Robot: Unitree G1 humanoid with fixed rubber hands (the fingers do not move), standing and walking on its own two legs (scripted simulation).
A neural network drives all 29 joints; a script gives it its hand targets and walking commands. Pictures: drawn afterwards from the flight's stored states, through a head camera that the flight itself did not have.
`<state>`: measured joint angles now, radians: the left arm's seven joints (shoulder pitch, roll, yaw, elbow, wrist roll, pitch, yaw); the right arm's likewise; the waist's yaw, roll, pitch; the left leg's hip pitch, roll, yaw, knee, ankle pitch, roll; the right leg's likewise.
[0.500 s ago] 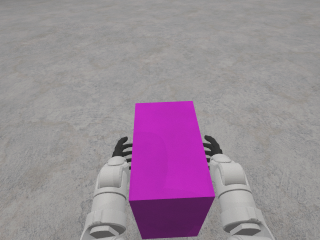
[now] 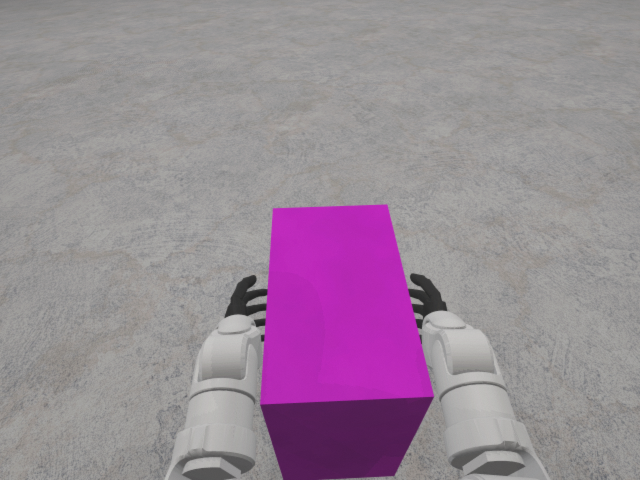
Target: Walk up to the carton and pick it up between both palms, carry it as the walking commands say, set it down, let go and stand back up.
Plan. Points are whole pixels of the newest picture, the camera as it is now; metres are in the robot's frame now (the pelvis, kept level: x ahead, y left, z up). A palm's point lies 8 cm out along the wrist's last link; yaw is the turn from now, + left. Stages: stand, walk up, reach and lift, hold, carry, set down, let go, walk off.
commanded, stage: reach and lift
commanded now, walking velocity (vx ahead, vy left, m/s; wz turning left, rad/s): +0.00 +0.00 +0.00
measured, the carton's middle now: (334, 345) +0.32 +0.00 -0.02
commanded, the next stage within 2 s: hold in 0.12 s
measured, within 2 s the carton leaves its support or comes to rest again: neither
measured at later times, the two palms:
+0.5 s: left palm (246, 339) +0.28 +0.12 +0.05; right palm (445, 335) +0.28 -0.14 +0.05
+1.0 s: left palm (234, 332) +0.30 +0.13 +0.05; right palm (430, 328) +0.29 -0.12 +0.05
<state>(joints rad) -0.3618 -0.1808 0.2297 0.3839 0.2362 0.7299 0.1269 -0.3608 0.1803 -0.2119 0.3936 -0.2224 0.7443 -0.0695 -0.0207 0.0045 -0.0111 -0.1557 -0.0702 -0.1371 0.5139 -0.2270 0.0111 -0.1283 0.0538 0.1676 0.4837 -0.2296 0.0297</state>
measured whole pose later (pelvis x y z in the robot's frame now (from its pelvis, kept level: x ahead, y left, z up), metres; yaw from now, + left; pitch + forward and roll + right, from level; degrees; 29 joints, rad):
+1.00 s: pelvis +0.01 +0.00 +0.00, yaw +0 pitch -6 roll -1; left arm -0.28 -0.16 0.14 0.32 0.22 0.78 0.13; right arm -0.27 0.16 -0.12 0.33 -0.20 0.78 -0.07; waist -0.01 0.00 -0.05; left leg -0.14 -0.07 -0.13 0.49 -0.23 0.02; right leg -0.11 0.05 0.16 0.45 -0.23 0.03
